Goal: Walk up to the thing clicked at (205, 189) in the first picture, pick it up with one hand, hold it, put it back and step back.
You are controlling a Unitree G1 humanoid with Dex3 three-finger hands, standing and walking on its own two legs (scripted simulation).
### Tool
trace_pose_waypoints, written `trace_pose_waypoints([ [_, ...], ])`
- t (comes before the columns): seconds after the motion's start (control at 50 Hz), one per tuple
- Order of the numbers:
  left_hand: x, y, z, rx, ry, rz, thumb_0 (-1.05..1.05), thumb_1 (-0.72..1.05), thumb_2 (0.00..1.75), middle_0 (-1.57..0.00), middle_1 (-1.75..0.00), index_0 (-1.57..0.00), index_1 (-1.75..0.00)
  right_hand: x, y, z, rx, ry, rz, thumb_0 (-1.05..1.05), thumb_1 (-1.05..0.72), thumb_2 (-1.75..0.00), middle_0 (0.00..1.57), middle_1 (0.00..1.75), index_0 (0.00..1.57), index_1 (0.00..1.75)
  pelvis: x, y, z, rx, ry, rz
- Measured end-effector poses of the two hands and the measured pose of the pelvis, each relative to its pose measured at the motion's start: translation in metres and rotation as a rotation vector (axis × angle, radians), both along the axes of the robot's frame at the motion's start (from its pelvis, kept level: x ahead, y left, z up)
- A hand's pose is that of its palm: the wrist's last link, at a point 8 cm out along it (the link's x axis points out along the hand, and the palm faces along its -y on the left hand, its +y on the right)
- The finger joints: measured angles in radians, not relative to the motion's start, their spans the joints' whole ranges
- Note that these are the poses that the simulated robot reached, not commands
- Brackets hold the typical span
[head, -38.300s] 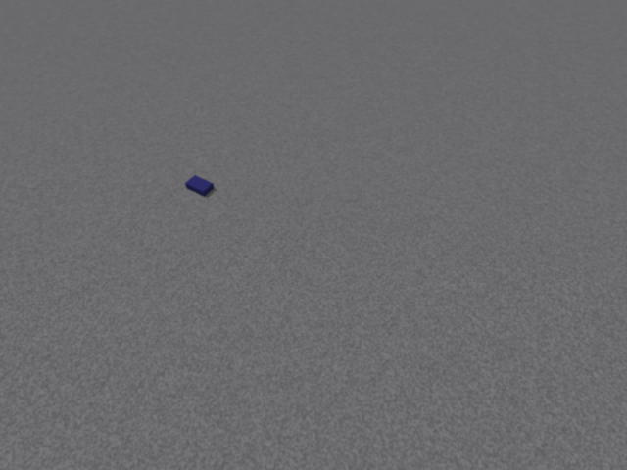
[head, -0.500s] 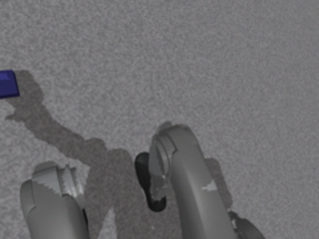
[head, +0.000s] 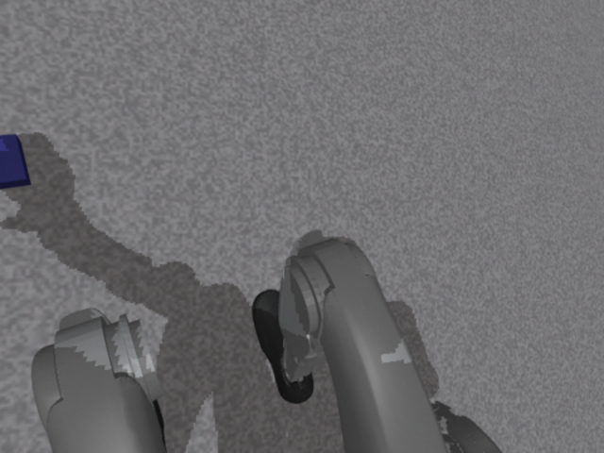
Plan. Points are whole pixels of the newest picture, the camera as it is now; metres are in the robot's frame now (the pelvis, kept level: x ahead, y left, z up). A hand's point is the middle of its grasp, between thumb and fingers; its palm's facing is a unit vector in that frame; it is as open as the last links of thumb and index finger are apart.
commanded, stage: rise first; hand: left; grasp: from above
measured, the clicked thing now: out of the picture +0.54 +0.27 -0.31
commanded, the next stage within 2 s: approach in 0.60 s
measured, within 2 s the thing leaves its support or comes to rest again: neither
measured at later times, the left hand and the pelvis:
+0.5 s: hand out of the picture +0.50 +0.31 -0.19, palm faces -0.44 -0.06 -0.89, open 12.6 cm; pelvis +0.00 +0.00 +0.00, yaw +0 degrees
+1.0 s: hand out of the picture +0.53 +0.27 -0.18, palm faces -0.41 -0.04 -0.91, open 12.6 cm; pelvis +0.00 +0.00 +0.00, yaw +0 degrees
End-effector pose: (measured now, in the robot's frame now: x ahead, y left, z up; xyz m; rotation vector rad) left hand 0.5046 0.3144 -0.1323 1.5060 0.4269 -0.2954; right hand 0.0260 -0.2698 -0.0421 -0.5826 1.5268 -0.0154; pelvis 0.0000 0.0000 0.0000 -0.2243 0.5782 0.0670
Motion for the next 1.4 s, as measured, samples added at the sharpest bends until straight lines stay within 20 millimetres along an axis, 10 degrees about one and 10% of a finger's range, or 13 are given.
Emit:
trace_pose_waypoints([
  [0.78, -0.001, -0.001, 0.000, -0.011, 0.005, -0.011, 0.00, -0.25, 0.82, -0.37, -0.64, -0.34, -0.68, 0.000, 0.001, 0.004, -0.007, 0.007, -0.002, 0.00, -0.90, -0.89, 0.21, 0.30, 0.20, 0.30, 0.000, 0.002, 0.001, -0.007, 0.004, 0.005],
  [1.14, 0.047, -0.063, 0.017, -0.003, -0.062, -0.061, 0.00, -0.25, 0.82, -0.41, -0.64, -0.38, -0.69, -0.017, 0.006, 0.003, 0.006, -0.020, -0.065, 0.00, -0.91, -0.89, 0.21, 0.30, 0.20, 0.30, 0.002, -0.002, 0.001, 0.008, 0.027, -0.004],
  [1.4, 0.008, -0.025, -0.010, 0.007, 0.090, 0.037, 0.00, -0.23, 0.77, -0.42, -0.64, -0.39, -0.68, -0.019, -0.005, -0.007, 0.034, 0.053, -0.025, 0.00, -0.91, -0.89, 0.21, 0.30, 0.20, 0.30, -0.003, -0.008, 0.000, 0.027, -0.004, -0.003],
])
